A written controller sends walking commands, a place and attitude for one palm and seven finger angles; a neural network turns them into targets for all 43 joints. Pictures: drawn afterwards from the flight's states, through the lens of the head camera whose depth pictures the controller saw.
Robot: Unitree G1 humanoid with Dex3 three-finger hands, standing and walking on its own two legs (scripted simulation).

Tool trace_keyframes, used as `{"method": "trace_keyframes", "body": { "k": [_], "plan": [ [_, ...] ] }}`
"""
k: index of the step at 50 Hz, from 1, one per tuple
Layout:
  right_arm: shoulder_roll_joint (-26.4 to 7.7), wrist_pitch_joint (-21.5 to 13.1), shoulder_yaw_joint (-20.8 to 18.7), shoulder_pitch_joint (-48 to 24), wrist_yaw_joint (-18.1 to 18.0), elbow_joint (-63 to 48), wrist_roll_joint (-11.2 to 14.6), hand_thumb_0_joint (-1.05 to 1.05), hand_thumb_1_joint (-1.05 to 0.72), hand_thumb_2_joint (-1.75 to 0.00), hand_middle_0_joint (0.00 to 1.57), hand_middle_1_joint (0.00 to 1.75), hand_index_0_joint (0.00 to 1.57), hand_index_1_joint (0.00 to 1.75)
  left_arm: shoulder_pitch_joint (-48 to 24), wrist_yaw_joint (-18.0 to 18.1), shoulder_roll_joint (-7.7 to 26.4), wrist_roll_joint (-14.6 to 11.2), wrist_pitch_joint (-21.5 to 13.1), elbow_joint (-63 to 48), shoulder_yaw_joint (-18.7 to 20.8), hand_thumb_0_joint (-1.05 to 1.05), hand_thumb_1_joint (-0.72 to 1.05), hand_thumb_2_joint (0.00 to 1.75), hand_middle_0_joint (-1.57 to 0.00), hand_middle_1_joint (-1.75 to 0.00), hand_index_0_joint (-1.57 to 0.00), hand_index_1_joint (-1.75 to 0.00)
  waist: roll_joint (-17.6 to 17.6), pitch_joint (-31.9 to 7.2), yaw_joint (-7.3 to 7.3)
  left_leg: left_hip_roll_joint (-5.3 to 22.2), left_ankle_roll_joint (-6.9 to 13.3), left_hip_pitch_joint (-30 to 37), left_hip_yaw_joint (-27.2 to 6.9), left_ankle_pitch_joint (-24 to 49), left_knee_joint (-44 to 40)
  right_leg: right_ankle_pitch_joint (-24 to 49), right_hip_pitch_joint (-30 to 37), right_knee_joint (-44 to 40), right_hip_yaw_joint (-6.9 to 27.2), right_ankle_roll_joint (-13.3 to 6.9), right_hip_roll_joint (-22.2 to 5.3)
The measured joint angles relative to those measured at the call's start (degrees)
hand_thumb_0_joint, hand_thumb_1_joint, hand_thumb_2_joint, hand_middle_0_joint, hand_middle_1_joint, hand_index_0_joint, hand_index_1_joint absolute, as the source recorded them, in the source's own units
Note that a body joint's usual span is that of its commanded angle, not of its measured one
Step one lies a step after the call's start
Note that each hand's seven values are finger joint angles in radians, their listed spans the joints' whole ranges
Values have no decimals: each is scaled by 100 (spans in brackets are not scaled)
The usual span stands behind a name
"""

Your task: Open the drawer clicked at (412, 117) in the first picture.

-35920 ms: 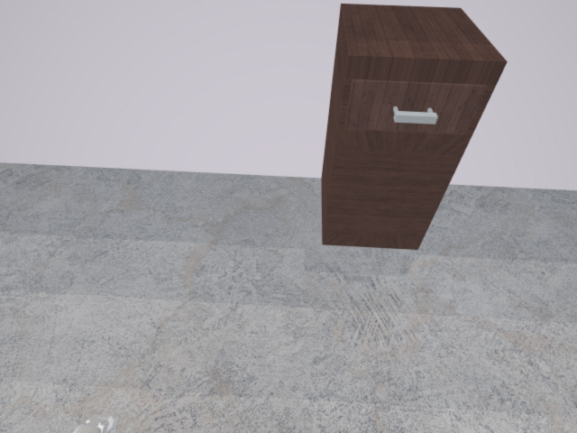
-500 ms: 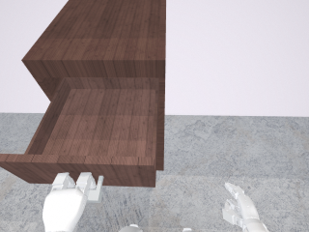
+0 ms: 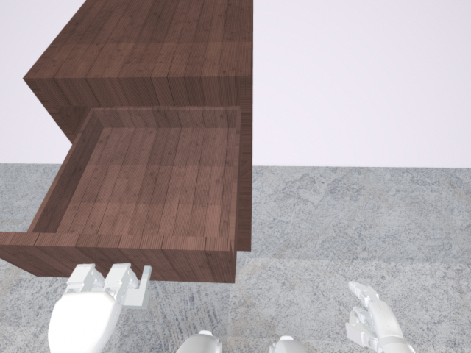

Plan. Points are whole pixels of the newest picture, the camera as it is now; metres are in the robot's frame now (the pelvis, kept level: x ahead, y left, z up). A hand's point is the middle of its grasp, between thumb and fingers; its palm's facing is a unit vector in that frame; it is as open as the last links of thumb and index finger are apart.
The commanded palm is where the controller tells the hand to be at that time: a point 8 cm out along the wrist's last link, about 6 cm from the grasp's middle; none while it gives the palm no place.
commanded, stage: open the thumb to release the handle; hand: left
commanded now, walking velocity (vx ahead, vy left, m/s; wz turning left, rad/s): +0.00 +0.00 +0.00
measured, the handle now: (112, 284) +0.22 +0.22 +0.01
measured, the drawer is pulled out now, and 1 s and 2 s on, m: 0.30 0.29 0.28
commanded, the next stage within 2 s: lift the hand off the handle in 0.38 s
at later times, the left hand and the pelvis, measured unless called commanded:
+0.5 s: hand (107, 322) +0.17 +0.22 -0.01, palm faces +0.00 -0.08 -1.00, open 13.3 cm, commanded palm +0.15 +0.23 +0.04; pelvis -0.01 -0.01 +0.01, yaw +1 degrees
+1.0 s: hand (110, 309) +0.19 +0.22 +0.00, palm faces -0.01 -0.08 -1.00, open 13.5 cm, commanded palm +0.17 +0.22 +0.06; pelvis -0.02 -0.01 +0.02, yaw +1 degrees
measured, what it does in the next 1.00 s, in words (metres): stands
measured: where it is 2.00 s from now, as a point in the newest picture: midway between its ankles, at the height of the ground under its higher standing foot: outside the picture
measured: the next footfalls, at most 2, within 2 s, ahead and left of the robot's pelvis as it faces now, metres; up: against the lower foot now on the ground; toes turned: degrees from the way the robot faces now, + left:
none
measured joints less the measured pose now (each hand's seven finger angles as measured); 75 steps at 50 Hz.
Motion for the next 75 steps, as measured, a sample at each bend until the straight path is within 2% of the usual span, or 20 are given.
{"method": "trace_keyframes", "body": {
  "k": [6,13,20,26,32,38,47,53,61,75],
  "plan": [
    [24,50,-45,-65,-75,103,49,1,-90,-90,20,30,20,30,-254,38,-129,-92,193,71,-112,1,51,71,-39,-133,-40,-131,70,24,66,-31,-7,-96,-36,35,47,13,-84,56,-37,-4,-30],
    [135,73,80,-64,-196,130,147,1,-90,-90,20,30,20,30,-434,-66,-151,-177,384,331,-181,0,12,56,-39,-129,-38,-127,54,18,40,-29,-37,122,-47,162,-186,116,113,-129,-41,-30,-31],
    [113,46,98,-76,-246,116,183,1,-90,-89,20,30,20,30,-503,-144,-87,-201,323,449,-130,0,-27,39,-36,-124,-35,-122,-14,44,6,-1,-73,271,-99,267,-345,222,275,-304,-88,-68,-8],
    [14,35,24,-103,-222,89,157,1,-90,-90,20,30,20,30,-470,-104,-74,-173,273,458,-119,0,-43,33,-34,-122,-33,-121,4,44,-15,2,-77,257,-128,279,-319,241,280,-307,-117,-71,-4],
    [-28,27,-41,-111,-237,129,135,1,-90,-90,20,30,20,30,-623,6,-141,-100,291,540,-175,0,-48,30,-34,-123,-32,-120,34,45,32,-32,-62,135,-148,270,-215,219,177,-210,-139,-53,-36],
    [37,49,-21,-113,-260,211,144,1,-90,-90,20,30,20,30,-893,35,-229,-78,458,683,-300,0,-49,30,-35,-123,-33,-121,85,60,79,-60,-54,84,-170,286,-177,224,141,-177,-161,-42,-63],
    [169,72,114,-52,-361,279,233,1,-90,-89,20,30,20,30,-1218,-284,-198,-231,743,837,-445,0,-49,30,-34,-121,-36,-124,109,129,47,-56,-44,356,-174,400,-439,338,415,-443,-157,-34,-64],
    [135,47,129,35,-383,213,240,1,-90,-89,21,30,20,30,-1108,-486,-130,-329,737,749,-438,0,-49,30,-34,-120,-38,-123,96,177,-10,-39,-35,633,-164,474,-701,427,693,-721,-136,-27,-52],
    [1,33,33,62,-284,130,199,1,-90,-90,20,30,20,30,-830,-483,-69,-325,599,402,-363,0,-49,30,-35,-120,-38,-121,82,200,-7,-33,-11,815,-148,466,-834,442,889,-891,-115,-5,-49],
    [60,66,72,14,-170,16,219,1,-90,-90,20,30,20,30,-523,-647,-4,-420,703,-88,-368,0,-49,30,-33,-120,-41,-122,145,229,87,-49,35,1181,-117,451,-1077,437,1257,-1147,-74,33,-69]
  ]
}}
